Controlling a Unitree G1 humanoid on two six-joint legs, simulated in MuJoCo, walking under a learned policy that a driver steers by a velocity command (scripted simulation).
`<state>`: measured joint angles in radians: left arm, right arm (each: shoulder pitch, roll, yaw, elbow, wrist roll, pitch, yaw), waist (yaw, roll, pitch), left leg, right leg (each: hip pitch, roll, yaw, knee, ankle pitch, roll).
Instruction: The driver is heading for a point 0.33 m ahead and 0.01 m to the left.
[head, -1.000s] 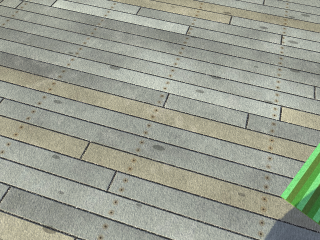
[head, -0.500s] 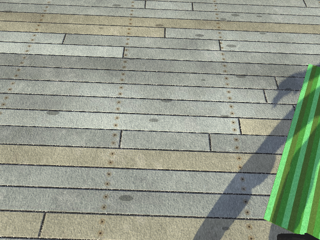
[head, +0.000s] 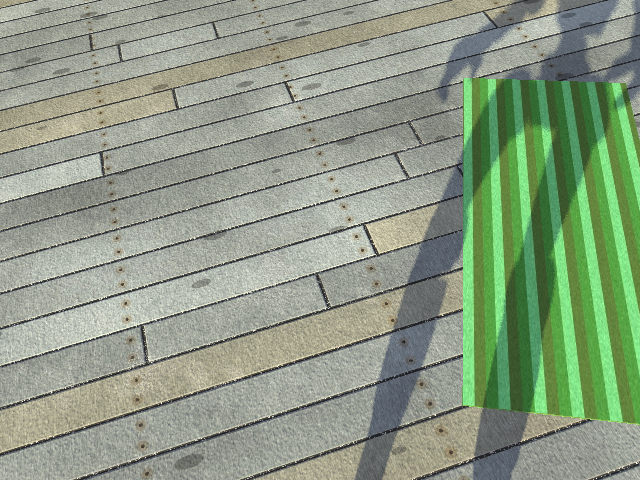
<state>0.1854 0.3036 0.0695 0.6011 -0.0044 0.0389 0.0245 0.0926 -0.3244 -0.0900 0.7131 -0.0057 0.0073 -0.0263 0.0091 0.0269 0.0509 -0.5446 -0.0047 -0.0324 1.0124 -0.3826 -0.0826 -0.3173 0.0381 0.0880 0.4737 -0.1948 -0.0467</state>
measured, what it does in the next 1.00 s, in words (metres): steps on the spot: left foot, then right foot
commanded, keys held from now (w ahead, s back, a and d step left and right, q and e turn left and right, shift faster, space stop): e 0.24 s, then no key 0.76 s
